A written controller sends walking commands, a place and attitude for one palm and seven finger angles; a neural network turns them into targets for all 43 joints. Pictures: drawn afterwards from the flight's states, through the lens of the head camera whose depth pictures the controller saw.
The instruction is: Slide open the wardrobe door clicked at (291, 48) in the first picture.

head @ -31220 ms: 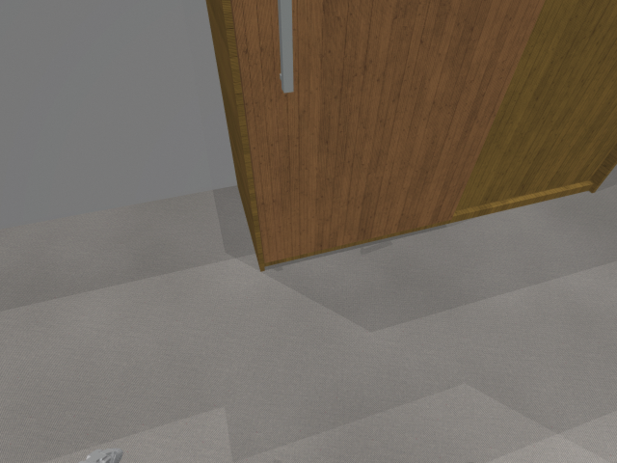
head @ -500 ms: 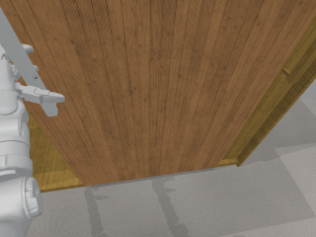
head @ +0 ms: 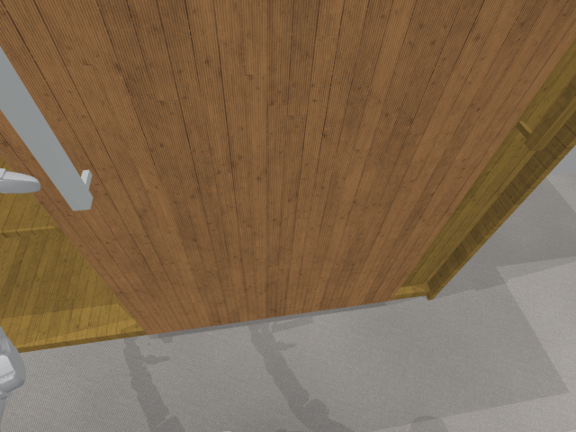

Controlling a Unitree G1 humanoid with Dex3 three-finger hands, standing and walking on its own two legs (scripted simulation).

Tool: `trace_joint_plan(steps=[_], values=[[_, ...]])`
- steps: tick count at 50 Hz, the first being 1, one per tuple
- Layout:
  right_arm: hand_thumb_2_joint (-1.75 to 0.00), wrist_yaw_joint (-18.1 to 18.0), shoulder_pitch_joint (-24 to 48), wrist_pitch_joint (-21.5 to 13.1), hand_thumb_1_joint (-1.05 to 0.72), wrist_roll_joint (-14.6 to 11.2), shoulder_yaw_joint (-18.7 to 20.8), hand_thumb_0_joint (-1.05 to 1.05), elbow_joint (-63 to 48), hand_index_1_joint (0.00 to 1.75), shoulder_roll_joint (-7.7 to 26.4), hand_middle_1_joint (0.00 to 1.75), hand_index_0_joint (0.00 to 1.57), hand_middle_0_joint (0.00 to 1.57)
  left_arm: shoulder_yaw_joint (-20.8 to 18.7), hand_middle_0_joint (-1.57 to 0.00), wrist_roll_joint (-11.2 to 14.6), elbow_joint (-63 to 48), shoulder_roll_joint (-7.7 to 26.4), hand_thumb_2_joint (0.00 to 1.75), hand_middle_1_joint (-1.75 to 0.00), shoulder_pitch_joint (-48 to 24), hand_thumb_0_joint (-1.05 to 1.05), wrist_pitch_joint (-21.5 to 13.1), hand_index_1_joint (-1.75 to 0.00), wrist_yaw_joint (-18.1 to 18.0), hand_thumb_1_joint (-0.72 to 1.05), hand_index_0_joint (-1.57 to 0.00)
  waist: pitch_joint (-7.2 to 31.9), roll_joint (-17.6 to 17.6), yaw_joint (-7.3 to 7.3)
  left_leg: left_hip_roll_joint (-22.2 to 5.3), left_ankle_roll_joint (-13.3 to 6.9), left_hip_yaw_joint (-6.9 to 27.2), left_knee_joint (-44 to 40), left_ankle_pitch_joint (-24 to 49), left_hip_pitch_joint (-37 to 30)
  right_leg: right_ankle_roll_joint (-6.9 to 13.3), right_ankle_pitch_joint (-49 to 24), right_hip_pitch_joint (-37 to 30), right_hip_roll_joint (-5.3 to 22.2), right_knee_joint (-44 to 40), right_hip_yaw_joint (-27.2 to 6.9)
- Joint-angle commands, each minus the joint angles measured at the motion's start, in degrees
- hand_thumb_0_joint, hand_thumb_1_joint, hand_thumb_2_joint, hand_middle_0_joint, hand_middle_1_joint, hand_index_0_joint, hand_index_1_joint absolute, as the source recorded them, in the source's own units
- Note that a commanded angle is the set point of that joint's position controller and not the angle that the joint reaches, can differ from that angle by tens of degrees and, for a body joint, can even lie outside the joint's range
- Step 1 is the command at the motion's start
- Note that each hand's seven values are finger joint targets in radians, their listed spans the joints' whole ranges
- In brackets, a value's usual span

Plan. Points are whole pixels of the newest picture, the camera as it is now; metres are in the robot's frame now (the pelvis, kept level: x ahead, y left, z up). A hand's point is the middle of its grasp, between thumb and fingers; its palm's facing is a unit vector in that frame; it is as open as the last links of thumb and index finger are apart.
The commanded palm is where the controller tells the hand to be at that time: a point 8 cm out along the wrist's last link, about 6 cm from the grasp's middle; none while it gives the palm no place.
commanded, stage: slip the hand off the handle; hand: left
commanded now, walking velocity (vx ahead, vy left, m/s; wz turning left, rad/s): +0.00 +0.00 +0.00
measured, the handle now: (32, 106) +0.45 +0.34 +0.20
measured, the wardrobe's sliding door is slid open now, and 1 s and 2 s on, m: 0.66 0.66 0.66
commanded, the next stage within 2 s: draw the hand back to the body in 0.78 s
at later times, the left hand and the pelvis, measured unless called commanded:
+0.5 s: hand out of the picture +0.35 +0.40 +0.17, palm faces +0.51 -0.83 -0.22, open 14.6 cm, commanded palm +0.30 +0.42 +0.18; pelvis +0.01 +0.01 +0.00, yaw -1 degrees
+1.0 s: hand out of the picture +0.27 +0.37 +0.18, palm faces +0.40 -0.91 -0.06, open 14.7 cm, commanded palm +0.23 +0.40 +0.18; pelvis +0.00 +0.00 +0.01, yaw +2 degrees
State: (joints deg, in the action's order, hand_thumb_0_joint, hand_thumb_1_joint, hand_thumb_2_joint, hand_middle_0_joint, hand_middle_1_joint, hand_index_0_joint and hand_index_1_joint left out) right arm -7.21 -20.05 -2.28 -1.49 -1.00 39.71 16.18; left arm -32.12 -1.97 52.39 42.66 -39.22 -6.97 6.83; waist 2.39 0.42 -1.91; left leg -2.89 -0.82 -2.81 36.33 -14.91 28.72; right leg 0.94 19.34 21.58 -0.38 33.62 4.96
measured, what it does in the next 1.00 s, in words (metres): stands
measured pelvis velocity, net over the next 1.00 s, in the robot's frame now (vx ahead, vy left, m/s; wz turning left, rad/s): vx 0.00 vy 0.00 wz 0.04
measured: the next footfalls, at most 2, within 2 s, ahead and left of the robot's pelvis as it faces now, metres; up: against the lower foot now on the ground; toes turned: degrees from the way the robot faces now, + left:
none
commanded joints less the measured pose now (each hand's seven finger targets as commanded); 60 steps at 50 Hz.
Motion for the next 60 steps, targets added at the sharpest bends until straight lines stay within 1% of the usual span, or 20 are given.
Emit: trace_joint_plan(steps=[1, 4, 5, 8, 10, 12, 14, 20, 24, 30, 33, 39, 42, 45, 46, 47, 52, 54, 57, 60], values=[[-0.9, -1.2, -3.6, -1.3, -0.9, -0.1, 3.4, 0.0, -4.5, 0.3, 9.7, 0.3, 0.2, 0.2, -1.9, -0.25, 1.6, -10.6, 22.1, 0.2, -1.15, -23.8, 0.0, -5.2, -1.15, 2.5, -0.55, -0.25, 17.3, -8.2, -1.35, 2.0, -2.7, 2.6, -2.3, 13.7, -16.3, -0.2, -13.9, 2.9, -1.0, -5.0, -3.5], [-0.9, -1.5, -4.4, -0.9, -0.9, -0.1, 3.4, 0.0, -4.3, 0.3, 10.1, 0.3, 0.2, 0.2, -3.4, -0.25, 1.7, -8.2, 24.7, 0.2, -1.15, -24.3, 0.0, -5.5, -1.15, 3.6, -0.55, -0.25, 16.1, -8.0, -1.29, 2.1, -2.9, 2.8, -2.0, 12.9, -15.1, -0.1, -12.8, 4.0, -1.1, -5.0, -3.3], [-0.9, -1.3, -4.4, -0.9, -0.9, 0.0, 3.5, 0.0, -4.7, 0.3, 10.0, 0.3, 0.2, 0.2, -3.5, -0.25, 1.8, -9.9, 24.6, 0.2, -1.15, -23.8, 0.0, -5.7, -1.15, 3.9, -0.55, -0.25, 18.9, -9.2, -0.64, 2.1, -2.7, 3.1, -2.1, 14.0, -16.3, -0.1, -13.2, 3.5, -1.2, -4.6, -3.3], [-0.9, -0.7, -3.6, -0.9, -0.9, -0.2, 3.9, 0.0, -6.1, 0.3, 9.6, 0.3, 0.2, 0.2, -2.9, -0.25, 3.8, -13.4, 20.0, 0.2, -1.15, -15.8, 0.0, -5.3, -1.15, 4.1, -0.55, -0.25, 19.4, -8.7, 0.86, 1.9, -2.6, 3.4, -2.2, 15.8, -18.4, 0.2, -13.4, 3.7, -1.7, -4.4, -2.6], [-0.9, -0.5, -2.7, -1.1, -0.9, -0.4, 3.9, 0.0, -7.0, 0.3, 9.5, 0.3, 0.2, 0.2, -3.8, -0.25, 5.2, -19.1, 19.6, 0.2, -1.15, -13.1, 0.0, -5.4, -1.15, 3.9, -0.55, -0.25, 21.1, -9.6, 1.61, 1.8, -2.6, 3.3, -2.2, 17.9, -19.4, 0.2, -15.2, 2.2, -1.8, -3.9, -2.6], [-0.9, -0.3, -1.7, -1.2, -0.9, -0.6, 3.8, 0.0, -7.6, 0.3, 9.4, 0.3, 0.2, 0.2, -5.6, -0.25, 6.3, -20.5, 19.4, 0.2, -1.15, -8.5, 0.0, -3.9, -1.15, 3.3, -0.55, -0.25, 18.5, -7.7, 2.35, 1.7, -2.5, 3.3, -2.7, 17.0, -17.8, 0.1, -14.7, 1.8, -1.8, -4.0, -2.3], [-0.9, -0.5, -0.9, -1.6, -0.9, -0.7, 3.8, 0.0, -8.6, 0.3, 9.5, 0.3, 0.2, 0.2, -9.4, -0.25, 7.1, -23.0, 21.9, 0.2, -1.15, -3.9, 0.0, -2.4, -1.15, 2.6, -0.55, -0.25, 18.0, -6.2, 3.61, 1.9, -2.7, 2.8, -3.0, 16.5, -16.1, 0.1, -15.0, -0.2, -1.8, -4.0, -2.3], [-0.9, -0.7, 2.0, -3.1, -0.9, -0.5, 3.3, 0.0, -10.5, 0.3, 8.2, 0.3, 0.2, 0.2, -9.0, -0.25, 6.2, -37.1, 19.9, 0.2, -1.15, -2.6, 0.0, -0.3, -1.15, 0.6, -0.55, -0.25, 19.6, -10.8, 3.28, 1.5, -2.2, 3.4, -3.7, 18.2, -19.8, 0.2, -14.6, -0.1, -1.9, -3.3, -2.0], [-0.9, -1.1, 3.6, -4.2, -0.9, -1.0, 2.8, 0.0, -10.6, 0.3, 7.4, 0.3, 0.2, 0.2, -5.6, -0.25, 8.2, -38.6, 13.3, 0.2, -1.15, 3.2, 0.0, 1.9, -1.15, 1.0, -0.55, -0.25, 15.1, -9.2, 2.78, 1.3, -2.0, 4.0, -4.5, 15.5, -19.9, 0.1, -12.5, 1.3, -1.9, -4.5, -1.6], [-0.9, -1.7, 5.7, -5.5, -0.9, -1.0, 2.4, 0.0, -10.8, 0.3, 7.3, 0.3, 0.2, 0.2, -6.1, -0.25, 9.2, -42.8, 13.3, 0.2, -1.15, 4.8, 0.0, 4.9, -1.15, 1.5, -0.55, -0.25, 14.7, -9.5, 3.35, 1.7, -1.5, 5.0, -6.0, 13.3, -20.5, 0.4, -11.3, 0.3, -1.5, -5.3, -1.5], [-0.9, -1.8, 7.3, -6.0, -0.9, -1.2, 1.8, 0.0, -11.0, 0.3, 6.7, 0.3, 0.2, 0.2, -3.1, -0.25, 9.9, -44.2, 9.2, 0.2, -1.15, 6.3, 0.0, 5.1, -1.15, 1.8, -0.55, -0.25, 12.6, -9.0, 2.91, 1.7, -1.2, 5.6, -6.4, 12.1, -21.0, 0.4, -10.4, 1.4, -1.5, -5.5, -1.1], [-0.9, -1.9, 9.2, -7.1, -0.9, -1.2, 1.4, 0.0, -11.2, 0.3, 6.3, 0.3, 0.2, 0.2, -5.9, -0.25, 11.2, -48.4, 10.4, 0.2, -1.15, 11.4, 0.0, 5.2, -1.15, 1.6, -0.55, -0.25, 13.0, -9.2, 4.51, 2.1, -1.2, 5.1, -6.8, 12.2, -20.7, 0.6, -11.1, -1.5, -1.3, -6.0, -1.3], [-0.9, -2.1, 10.0, -7.6, -0.9, -1.1, 0.9, 0.0, -10.7, 0.3, 6.0, 0.3, 0.2, 0.2, -4.2, -0.25, 11.3, -49.4, 8.5, 0.2, -1.15, 9.5, 0.0, 5.5, -1.15, 1.3, -0.55, -0.25, 11.4, -9.4, 3.65, 2.3, -1.1, 5.2, -7.1, 10.8, -20.7, 0.4, -10.3, -0.3, -1.2, -6.3, -1.3], [-0.9, -2.7, 9.9, -8.1, -0.9, -1.1, 0.9, 0.0, -9.7, 0.3, 6.4, 0.3, 0.2, 0.2, -5.7, -0.25, 10.9, -47.8, 11.1, 0.2, -1.15, 7.3, 0.0, 5.3, -1.15, 1.1, -0.55, -0.25, 10.7, -8.1, 3.4, 2.4, -1.3, 5.1, -7.5, 8.0, -19.5, 0.3, -8.4, -0.2, -1.1, -7.0, -1.6], [-0.9, -3.1, 10.7, -8.4, -0.9, -2.6, 0.4, 0.0, -9.7, 0.3, 7.1, 0.3, 0.2, 0.2, -0.8, -0.25, 19.0, -42.8, 3.6, 0.2, -1.15, 9.6, 0.0, 7.2, -1.15, 8.4, -0.55, -0.25, 13.2, -7.4, 1.09, 2.1, -1.1, 5.3, -8.2, 8.1, -23.0, 0.5, -10.4, -3.8, -0.9, -8.3, -1.9], [-0.9, -3.6, 11.4, -9.1, -0.9, -3.1, 0.3, 0.0, -10.4, 0.3, 6.9, 0.3, 0.2, 0.2, -3.1, -0.25, 20.7, -45.2, 7.2, 0.2, -1.15, 8.2, 0.0, 7.5, -1.15, 12.3, -0.55, -0.25, 14.2, -8.0, 2.68, 2.3, -1.4, 5.3, -7.8, 9.1, -23.6, 0.6, -11.9, -5.4, -0.9, -8.4, -2.0], [-0.9, -3.6, 12.4, -10.8, -0.9, -3.8, -1.2, 0.0, -12.6, 0.3, 7.0, 0.3, 0.2, 0.2, -5.3, -0.25, 25.0, -42.7, 12.4, 0.2, -1.15, 10.8, 0.0, 10.3, -1.15, 24.3, -0.55, -0.25, 9.4, -7.9, 3.65, 3.0, -1.8, 5.7, -8.8, 9.6, -22.0, 0.4, -13.9, -6.6, -0.8, -9.8, -2.6], [-0.9, -2.6, 11.9, -11.4, -0.9, -3.5, -0.8, 0.0, -13.8, 0.3, 7.1, 0.3, 0.2, 0.2, -10.8, -0.25, 25.0, -42.8, 16.7, 0.2, -1.15, 15.3, 0.0, 10.7, -1.15, 23.6, -0.55, -0.25, 8.7, -8.0, 5.64, 3.3, -1.9, 5.1, -8.5, 10.1, -20.3, 0.4, -13.5, -7.3, -0.7, -10.0, -2.9], [-0.9, -1.0, 12.1, -12.5, -0.9, -3.6, -0.7, 0.0, -15.7, 0.3, 6.0, 0.3, 0.2, 0.2, -9.3, -0.25, 25.9, -45.7, 10.9, 0.2, -1.15, 22.1, 0.0, 10.8, -1.15, 21.6, -0.55, -0.25, 8.2, -5.5, 5.82, 2.7, -1.6, 5.0, -9.4, 9.1, -20.4, 0.3, -12.5, -6.8, -0.9, -9.8, -2.0], [-0.9, -0.4, 12.3, -12.8, -0.9, -4.1, -0.1, 0.0, -15.6, 0.3, 6.6, 0.3, 0.2, 0.2, -9.1, -0.25, 26.7, -46.8, 9.1, 0.2, -1.15, 24.8, 0.0, 11.8, -1.15, 20.6, -0.55, -0.25, 7.4, -4.9, 5.55, 2.5, -1.6, 4.2, -8.8, 8.0, -19.5, -0.4, -12.1, -6.3, -0.3, -10.3, -3.4]])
